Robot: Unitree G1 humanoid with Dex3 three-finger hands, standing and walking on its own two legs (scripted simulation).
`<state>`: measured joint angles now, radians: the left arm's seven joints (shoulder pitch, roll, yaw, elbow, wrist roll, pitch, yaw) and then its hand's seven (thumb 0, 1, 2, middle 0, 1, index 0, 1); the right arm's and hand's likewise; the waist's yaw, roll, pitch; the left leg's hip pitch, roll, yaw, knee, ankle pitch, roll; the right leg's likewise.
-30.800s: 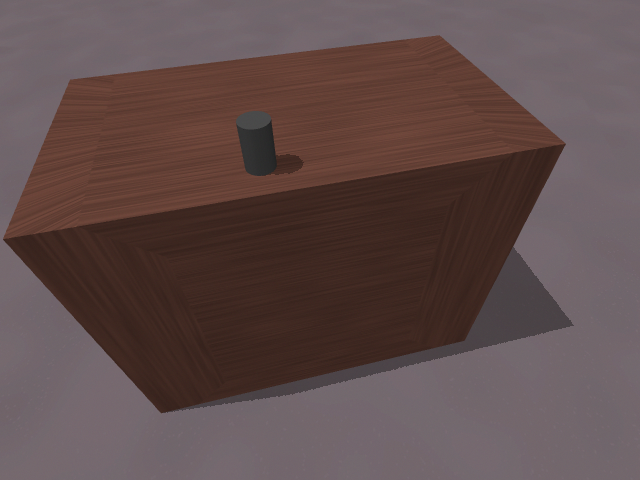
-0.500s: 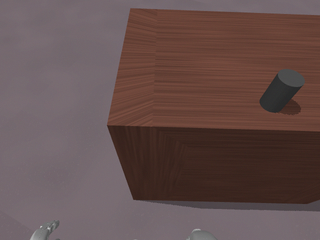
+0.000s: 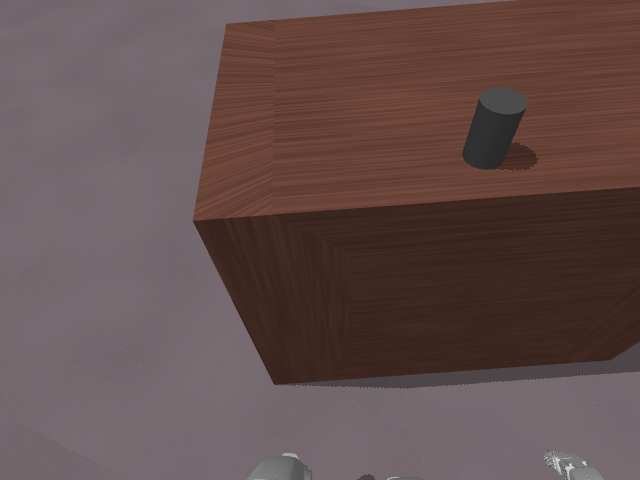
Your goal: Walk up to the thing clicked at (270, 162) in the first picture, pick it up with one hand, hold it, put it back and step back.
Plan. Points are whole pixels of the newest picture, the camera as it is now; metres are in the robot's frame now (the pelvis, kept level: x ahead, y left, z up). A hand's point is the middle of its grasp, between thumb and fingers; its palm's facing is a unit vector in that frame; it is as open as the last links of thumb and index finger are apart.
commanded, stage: step back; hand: right
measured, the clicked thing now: (492, 130) +0.56 -0.23 +0.09
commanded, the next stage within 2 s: none
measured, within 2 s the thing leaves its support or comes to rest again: neither
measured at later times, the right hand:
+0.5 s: hand out of the picture -0.03 -0.25 -0.12, palm faces -0.12 +0.89 -0.43, open 7.4 cm
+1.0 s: hand out of the picture -0.21 -0.30 -0.16, palm faces -0.13 +0.91 -0.39, open 7.4 cm
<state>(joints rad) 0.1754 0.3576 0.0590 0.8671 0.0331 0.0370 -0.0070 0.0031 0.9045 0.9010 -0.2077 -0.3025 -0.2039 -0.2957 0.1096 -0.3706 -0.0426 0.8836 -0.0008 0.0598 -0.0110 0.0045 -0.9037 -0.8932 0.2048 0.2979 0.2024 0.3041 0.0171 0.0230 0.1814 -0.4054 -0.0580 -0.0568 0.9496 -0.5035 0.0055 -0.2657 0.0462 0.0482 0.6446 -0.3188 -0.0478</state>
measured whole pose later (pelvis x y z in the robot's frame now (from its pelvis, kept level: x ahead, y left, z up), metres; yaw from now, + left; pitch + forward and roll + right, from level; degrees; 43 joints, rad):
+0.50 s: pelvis -0.14 +0.01 +0.01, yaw +3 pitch -2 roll -2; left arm 0.18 0.40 0.09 0.81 0.01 0.07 0.00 0.00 0.90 0.90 -0.21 -0.30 -0.20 -0.30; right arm 0.17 -0.35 -0.03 0.88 -0.04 0.03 0.00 0.01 -0.90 -0.89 0.21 0.30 0.21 0.30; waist 0.02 -0.04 0.15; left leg -0.26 0.02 -0.05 0.55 -0.25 0.01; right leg -0.47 0.13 0.16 1.19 -0.47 0.00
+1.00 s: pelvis -0.31 -0.03 -0.01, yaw +5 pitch -1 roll +1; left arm 0.12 0.38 0.07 0.77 0.04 0.04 0.02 0.00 0.90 0.90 -0.21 -0.30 -0.21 -0.30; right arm 0.19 -0.40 -0.05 0.87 -0.02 0.04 -0.03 0.00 -0.91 -0.89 0.20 0.30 0.20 0.30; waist 0.01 0.03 0.18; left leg -0.29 -0.05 -0.08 0.79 -0.49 -0.01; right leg -0.41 -0.03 -0.01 0.65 -0.22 -0.01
